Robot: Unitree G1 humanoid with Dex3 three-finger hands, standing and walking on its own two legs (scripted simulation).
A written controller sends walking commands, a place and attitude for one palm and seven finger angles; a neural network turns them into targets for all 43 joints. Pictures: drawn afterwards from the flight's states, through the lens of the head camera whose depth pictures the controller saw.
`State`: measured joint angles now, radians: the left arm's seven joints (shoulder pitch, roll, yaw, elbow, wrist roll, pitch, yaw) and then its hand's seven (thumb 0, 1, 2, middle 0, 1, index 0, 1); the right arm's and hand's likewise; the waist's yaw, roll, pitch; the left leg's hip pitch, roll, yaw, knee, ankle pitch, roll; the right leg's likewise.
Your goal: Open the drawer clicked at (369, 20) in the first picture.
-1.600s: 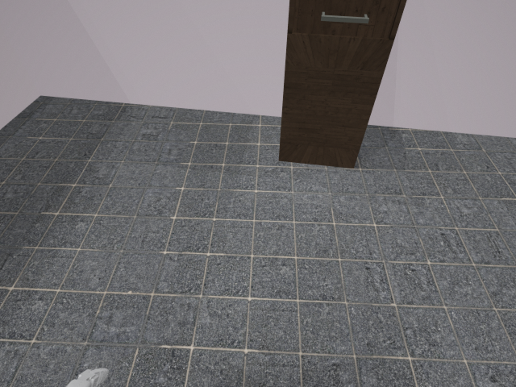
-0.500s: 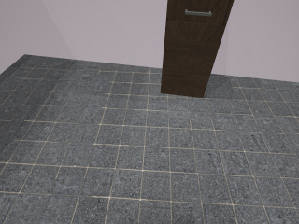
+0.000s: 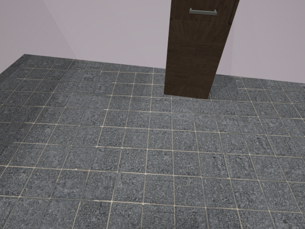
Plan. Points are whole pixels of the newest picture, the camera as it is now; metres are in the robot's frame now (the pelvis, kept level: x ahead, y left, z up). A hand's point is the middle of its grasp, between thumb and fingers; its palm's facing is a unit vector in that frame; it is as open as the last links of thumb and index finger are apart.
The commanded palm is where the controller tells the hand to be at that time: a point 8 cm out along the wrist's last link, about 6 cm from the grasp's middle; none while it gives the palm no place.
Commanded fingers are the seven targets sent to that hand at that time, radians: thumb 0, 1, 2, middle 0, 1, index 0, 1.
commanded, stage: walk to a spot facing it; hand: left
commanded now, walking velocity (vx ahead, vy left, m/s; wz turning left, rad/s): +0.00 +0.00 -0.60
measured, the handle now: (202, 11) +1.41 -0.26 +0.03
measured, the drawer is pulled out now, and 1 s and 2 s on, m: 0.00 0.00 0.00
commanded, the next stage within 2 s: none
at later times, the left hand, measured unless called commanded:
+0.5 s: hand out of the picture +0.06 +0.15 -0.17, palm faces -0.15 -0.97 -0.20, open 7.4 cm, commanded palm none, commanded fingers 0.00 0.90 0.90 -0.20 -0.30 -0.20 -0.30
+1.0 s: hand (119, 152) +0.43 +0.16 -0.18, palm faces -0.44 -0.87 -0.21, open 7.4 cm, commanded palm none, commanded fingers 0.00 0.90 0.90 -0.20 -0.30 -0.20 -0.30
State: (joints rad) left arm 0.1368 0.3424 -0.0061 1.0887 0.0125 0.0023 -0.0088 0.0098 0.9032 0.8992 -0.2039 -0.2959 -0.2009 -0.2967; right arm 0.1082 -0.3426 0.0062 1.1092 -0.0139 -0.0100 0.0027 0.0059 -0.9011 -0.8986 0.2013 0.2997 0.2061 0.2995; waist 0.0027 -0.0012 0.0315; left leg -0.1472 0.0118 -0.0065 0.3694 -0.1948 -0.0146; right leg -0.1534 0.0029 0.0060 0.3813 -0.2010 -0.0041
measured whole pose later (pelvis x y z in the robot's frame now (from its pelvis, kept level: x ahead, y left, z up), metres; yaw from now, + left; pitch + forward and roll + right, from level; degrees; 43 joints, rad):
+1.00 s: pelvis +0.27 +0.00 +0.00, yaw -32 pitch +0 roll -1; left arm 0.25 0.27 0.11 0.96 0.04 0.02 -0.04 0.01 0.91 0.90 -0.20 -0.29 -0.19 -0.30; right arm 0.25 -0.15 -0.03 0.97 -0.02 -0.08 -0.02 0.00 -0.91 -0.90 0.20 0.30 0.21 0.30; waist 0.02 -0.05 0.03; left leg -0.19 0.07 0.24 0.46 -0.27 0.04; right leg -0.57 -0.04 -0.02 1.26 -0.24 0.00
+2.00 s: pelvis +0.60 -0.28 -0.01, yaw -60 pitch -1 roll -1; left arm 0.36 0.20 0.08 1.06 0.02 0.01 -0.02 0.01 0.91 0.90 -0.20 -0.30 -0.20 -0.30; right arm 0.13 -0.15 -0.01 0.92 -0.03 -0.07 0.00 0.00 -0.90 -0.90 0.20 0.30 0.21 0.30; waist 0.05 -0.04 0.06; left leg -0.28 0.10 0.22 0.57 -0.26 0.03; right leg -0.43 -0.01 -0.03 1.22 -0.43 0.00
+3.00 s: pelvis +0.64 -0.35 +0.00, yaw -51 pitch +2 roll -2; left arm 0.19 0.26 0.10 0.96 0.02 0.07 0.01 0.01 0.91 0.90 -0.20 -0.30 -0.19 -0.30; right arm 0.25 -0.20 -0.06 0.94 -0.02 0.01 -0.01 0.01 -0.90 -0.90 0.20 0.30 0.20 0.30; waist -0.02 -0.02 0.05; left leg -0.31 -0.01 0.04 0.46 -0.19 0.07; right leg -0.51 -0.08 -0.02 1.11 -0.35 0.09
